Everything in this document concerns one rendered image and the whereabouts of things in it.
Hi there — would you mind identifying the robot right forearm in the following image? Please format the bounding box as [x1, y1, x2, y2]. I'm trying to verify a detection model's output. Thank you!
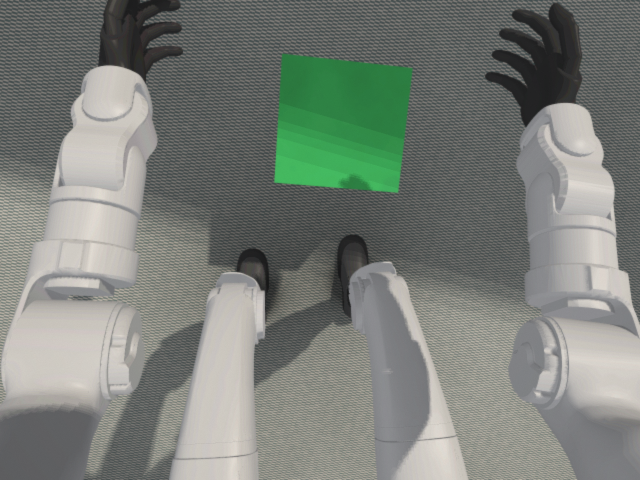
[516, 103, 640, 339]

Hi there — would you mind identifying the right robot upper arm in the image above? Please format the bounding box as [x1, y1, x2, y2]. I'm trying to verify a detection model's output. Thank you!
[508, 316, 640, 480]

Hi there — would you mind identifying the left robot foot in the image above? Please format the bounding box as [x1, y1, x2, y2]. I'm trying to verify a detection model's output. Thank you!
[237, 248, 269, 325]

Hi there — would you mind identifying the right robot hand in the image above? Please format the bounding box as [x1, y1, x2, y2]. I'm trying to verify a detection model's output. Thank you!
[485, 3, 582, 127]

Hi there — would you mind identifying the left robot upper arm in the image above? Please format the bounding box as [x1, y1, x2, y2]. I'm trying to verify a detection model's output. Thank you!
[0, 299, 145, 480]

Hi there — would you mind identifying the robot left shin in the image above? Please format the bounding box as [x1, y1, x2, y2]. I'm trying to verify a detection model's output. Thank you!
[205, 272, 261, 314]

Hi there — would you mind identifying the carton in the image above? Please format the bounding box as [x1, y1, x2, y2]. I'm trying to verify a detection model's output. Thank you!
[274, 54, 413, 193]

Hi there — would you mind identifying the robot left forearm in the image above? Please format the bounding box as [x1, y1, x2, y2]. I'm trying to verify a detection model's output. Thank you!
[1, 65, 158, 392]

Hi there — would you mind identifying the left robot hand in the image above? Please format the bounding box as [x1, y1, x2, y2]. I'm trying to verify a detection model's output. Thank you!
[98, 0, 183, 84]

